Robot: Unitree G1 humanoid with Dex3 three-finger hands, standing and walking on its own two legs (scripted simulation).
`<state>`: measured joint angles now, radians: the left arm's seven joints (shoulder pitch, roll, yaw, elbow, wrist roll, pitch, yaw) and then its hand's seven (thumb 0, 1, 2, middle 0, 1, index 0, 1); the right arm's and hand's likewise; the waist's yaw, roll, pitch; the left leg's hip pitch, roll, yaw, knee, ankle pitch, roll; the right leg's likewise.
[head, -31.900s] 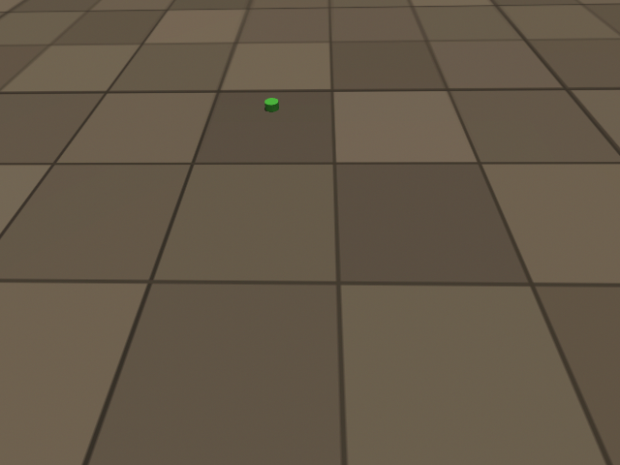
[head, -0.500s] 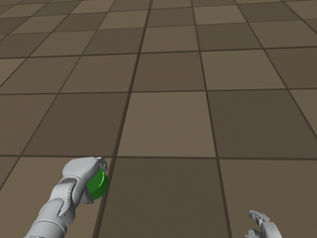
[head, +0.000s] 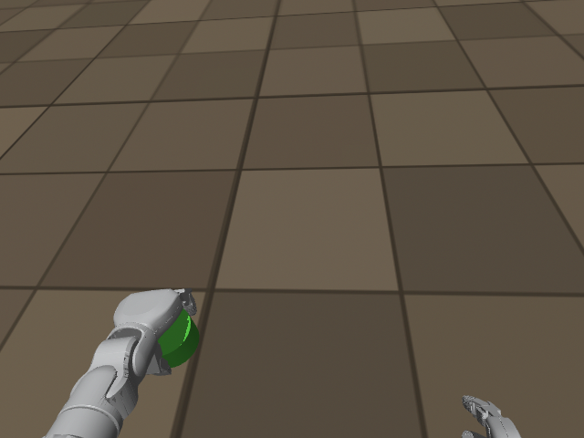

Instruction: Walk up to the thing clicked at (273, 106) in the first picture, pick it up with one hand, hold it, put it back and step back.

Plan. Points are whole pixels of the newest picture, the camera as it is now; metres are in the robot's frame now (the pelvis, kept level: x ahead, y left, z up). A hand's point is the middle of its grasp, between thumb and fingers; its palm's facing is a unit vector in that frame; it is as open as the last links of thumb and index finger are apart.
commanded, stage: crouch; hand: left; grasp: from above
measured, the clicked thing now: (168, 336) +0.31 +0.22 -0.06
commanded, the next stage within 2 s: lower in 1.96 s
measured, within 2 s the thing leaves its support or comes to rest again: neither
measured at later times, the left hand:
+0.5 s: hand (189, 358) +0.32 +0.23 -0.19, palm faces -0.42 +0.04 -0.91, open 10.6 cm
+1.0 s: hand (222, 378) +0.36 +0.23 -0.43, palm faces -0.45 +0.01 -0.89, open 10.5 cm
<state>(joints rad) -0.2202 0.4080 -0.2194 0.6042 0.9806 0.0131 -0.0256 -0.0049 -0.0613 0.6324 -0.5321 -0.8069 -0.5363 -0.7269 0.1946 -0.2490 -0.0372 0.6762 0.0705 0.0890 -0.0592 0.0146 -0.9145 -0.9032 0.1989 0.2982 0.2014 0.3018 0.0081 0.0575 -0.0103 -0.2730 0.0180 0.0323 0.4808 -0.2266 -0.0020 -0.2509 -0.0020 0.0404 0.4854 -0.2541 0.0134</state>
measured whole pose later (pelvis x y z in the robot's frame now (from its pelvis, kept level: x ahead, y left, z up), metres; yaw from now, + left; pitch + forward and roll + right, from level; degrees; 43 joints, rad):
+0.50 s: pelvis -0.03 +0.00 -0.09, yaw +1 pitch +18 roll -2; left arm -0.53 0.37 -0.16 1.11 1.16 -0.05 0.33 0.00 -0.03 0.52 -0.59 -0.75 -0.59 -0.67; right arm 0.21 -0.27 -0.08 0.70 -0.01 0.05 -0.01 0.01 -0.91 -0.90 0.20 0.30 0.20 0.30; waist -0.07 0.02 -0.13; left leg -1.00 0.03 -0.02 1.11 -0.44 -0.01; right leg -0.95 0.01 0.00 1.09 -0.47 0.02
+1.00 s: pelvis -0.07 +0.01 -0.29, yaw -1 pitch +37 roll -5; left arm -0.79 0.49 -0.04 1.27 1.19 -0.09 0.37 -0.01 -0.06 0.51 -0.63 -0.70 -0.64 -0.64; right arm 0.20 -0.22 -0.03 0.74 -0.08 -0.03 0.02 0.01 -0.91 -0.90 0.20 0.30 0.21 0.30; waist -0.17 0.05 -0.20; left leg -1.92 0.02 -0.06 1.88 -0.61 0.01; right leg -1.84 0.02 -0.03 1.85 -0.66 0.03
